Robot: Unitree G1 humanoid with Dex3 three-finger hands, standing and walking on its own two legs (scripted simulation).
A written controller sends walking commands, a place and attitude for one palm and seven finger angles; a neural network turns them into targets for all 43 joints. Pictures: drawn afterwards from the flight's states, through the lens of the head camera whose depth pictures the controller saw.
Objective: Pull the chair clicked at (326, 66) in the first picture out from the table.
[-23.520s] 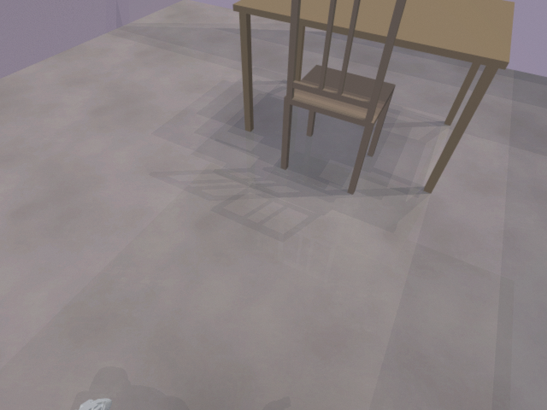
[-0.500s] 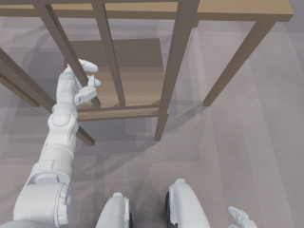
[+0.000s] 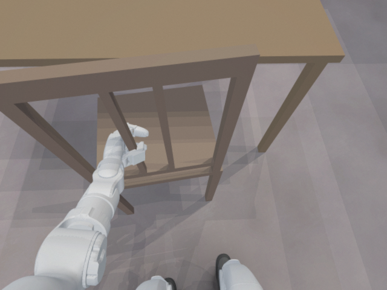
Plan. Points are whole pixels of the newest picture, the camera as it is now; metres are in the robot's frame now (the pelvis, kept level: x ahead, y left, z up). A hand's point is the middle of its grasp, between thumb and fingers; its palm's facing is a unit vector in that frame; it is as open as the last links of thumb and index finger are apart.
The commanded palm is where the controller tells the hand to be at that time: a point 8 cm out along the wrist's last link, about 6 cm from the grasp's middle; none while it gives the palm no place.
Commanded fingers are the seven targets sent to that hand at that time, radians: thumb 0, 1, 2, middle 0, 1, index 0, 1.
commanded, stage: step backward, pulling the chair out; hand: left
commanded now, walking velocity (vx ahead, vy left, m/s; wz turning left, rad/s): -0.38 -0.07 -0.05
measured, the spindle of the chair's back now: (129, 141) +0.43 +0.13 -0.04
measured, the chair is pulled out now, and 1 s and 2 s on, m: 0.08 0.26 0.34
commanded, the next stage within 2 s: none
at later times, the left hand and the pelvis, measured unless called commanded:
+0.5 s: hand (147, 203) +0.29 +0.09 -0.06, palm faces -0.01 -0.99 -0.15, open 5.0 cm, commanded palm +0.31 +0.14 -0.06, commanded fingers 0.00 0.90 0.90 -0.50 -1.45 -0.50 -1.45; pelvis -0.08 -0.02 +0.00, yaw +2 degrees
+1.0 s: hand (137, 233) +0.23 +0.11 -0.06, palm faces -0.04 -0.98 -0.17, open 5.1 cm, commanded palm +0.25 +0.15 -0.05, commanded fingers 0.00 0.90 0.90 -0.50 -1.45 -0.50 -1.45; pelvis -0.11 +0.00 +0.00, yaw +1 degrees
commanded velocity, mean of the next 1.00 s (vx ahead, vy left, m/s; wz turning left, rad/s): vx -0.38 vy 0.03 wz -0.04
